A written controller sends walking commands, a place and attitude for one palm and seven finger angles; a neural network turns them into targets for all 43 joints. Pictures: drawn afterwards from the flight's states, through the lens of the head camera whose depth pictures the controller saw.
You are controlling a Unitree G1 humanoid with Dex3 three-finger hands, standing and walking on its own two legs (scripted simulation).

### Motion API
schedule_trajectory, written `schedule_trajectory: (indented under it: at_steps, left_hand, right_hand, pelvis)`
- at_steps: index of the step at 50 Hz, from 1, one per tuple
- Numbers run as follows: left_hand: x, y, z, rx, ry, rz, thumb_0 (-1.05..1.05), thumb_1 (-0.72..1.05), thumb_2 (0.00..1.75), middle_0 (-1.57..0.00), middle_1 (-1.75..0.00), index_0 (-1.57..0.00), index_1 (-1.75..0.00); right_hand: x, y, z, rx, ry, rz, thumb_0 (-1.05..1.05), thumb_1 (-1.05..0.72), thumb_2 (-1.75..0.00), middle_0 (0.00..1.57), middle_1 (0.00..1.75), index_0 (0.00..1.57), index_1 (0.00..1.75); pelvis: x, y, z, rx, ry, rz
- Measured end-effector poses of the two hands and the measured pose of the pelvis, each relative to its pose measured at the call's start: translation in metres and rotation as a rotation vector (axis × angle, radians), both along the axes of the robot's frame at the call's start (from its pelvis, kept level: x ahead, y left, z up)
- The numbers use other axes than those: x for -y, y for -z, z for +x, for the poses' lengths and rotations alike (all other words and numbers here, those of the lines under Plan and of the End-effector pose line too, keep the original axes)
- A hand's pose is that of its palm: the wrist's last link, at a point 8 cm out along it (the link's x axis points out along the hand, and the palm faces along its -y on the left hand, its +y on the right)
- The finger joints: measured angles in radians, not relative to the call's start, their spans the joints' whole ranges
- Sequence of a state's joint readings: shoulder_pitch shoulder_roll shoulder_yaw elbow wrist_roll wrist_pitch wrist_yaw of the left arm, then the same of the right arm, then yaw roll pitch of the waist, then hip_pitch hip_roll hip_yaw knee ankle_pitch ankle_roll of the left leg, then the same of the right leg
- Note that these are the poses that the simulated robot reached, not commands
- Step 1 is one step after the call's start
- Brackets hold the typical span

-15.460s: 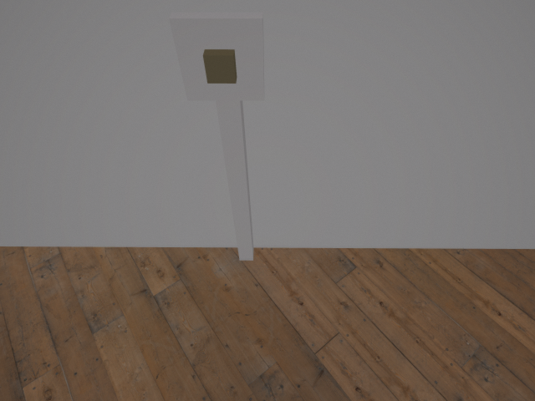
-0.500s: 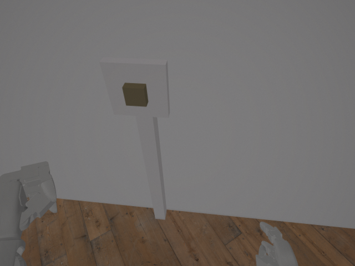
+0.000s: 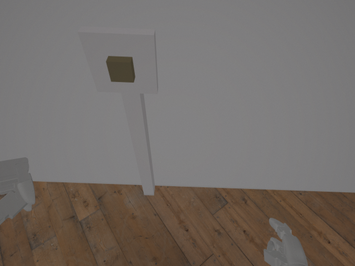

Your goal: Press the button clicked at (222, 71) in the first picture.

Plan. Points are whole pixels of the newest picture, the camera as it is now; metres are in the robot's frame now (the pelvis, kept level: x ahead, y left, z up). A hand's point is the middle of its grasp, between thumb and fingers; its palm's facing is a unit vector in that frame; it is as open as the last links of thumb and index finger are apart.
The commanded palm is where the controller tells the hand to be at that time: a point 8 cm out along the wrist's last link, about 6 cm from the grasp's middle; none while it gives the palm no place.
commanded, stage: step back with the hand held close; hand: left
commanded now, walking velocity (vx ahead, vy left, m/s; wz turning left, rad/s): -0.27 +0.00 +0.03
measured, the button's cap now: (121, 68) +0.56 +0.19 +0.14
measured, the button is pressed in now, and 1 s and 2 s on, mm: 0 0 0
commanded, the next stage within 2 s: stop stepping back and stand still in 0.72 s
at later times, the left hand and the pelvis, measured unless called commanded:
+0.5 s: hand out of the picture +0.12 +0.28 +0.18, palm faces +0.40 -0.80 -0.44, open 3.1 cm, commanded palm +0.05 +0.31 +0.18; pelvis -0.07 +0.02 +0.00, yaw +2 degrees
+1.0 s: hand out of the picture +0.04 +0.27 +0.18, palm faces +0.38 -0.86 -0.35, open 3.1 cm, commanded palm -0.02 +0.30 +0.18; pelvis -0.16 +0.03 -0.01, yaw -3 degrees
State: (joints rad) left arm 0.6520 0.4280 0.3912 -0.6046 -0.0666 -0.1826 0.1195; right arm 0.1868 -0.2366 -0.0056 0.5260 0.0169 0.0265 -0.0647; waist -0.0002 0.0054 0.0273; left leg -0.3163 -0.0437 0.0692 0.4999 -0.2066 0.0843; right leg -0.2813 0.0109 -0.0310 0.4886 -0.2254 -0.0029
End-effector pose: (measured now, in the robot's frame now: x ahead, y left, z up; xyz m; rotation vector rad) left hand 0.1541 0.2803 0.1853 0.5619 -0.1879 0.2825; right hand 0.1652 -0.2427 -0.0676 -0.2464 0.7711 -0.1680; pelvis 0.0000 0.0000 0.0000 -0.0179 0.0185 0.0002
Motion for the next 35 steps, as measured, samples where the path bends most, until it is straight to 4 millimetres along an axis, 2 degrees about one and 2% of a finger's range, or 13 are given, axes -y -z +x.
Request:
schedule_trajectory:
  at_steps: [9, 18, 26, 31, 35]
  left_hand:
    - [-0.002, 0.008, -0.036, 0.045, -0.026, -0.019, 0.01, 0.89, 0.90, -1.30, -1.50, -1.30, -1.50]
    - [-0.014, 0.014, -0.058, 0.148, -0.003, -0.072, 0.01, 0.89, 0.90, -1.31, -1.50, -1.31, -1.50]
    - [-0.038, -0.010, -0.075, 0.183, -0.008, 0.004, 0.01, 0.89, 0.90, -1.31, -1.50, -1.31, -1.50]
    - [-0.032, -0.004, -0.086, 0.151, 0.029, -0.069, 0.01, 0.89, 0.90, -1.31, -1.50, -1.31, -1.50]
    - [-0.019, 0.003, -0.096, 0.127, 0.092, -0.085, 0.01, 0.89, 0.90, -1.31, -1.50, -1.31, -1.50]
  right_hand:
    - [-0.014, 0.000, -0.018, 0.074, -0.036, 0.014, 0.01, -0.91, -0.90, 0.21, 0.30, 0.20, 0.30]
    - [-0.020, 0.004, -0.063, -0.001, -0.040, -0.056, 0.01, -0.91, -0.90, 0.21, 0.30, 0.20, 0.30]
    - [-0.041, -0.007, -0.091, -0.022, -0.044, -0.041, 0.02, -0.91, -0.90, 0.21, 0.30, 0.20, 0.30]
    - [-0.053, -0.015, -0.095, 0.005, -0.079, -0.024, 0.02, -0.90, -0.90, 0.21, 0.30, 0.20, 0.30]
    - [-0.056, -0.012, -0.099, 0.040, -0.111, -0.016, 0.01, -0.90, -0.90, 0.21, 0.30, 0.20, 0.30]
  pelvis:
    - [-0.003, 0.008, -0.030, 0.014, -0.003, -0.009]
    - [-0.015, 0.013, -0.054, 0.020, -0.025, -0.040]
    - [-0.024, -0.002, -0.071, -0.033, -0.031, -0.091]
    - [-0.024, -0.008, -0.087, -0.088, -0.001, -0.091]
    - [-0.021, -0.004, -0.112, -0.108, 0.010, -0.074]
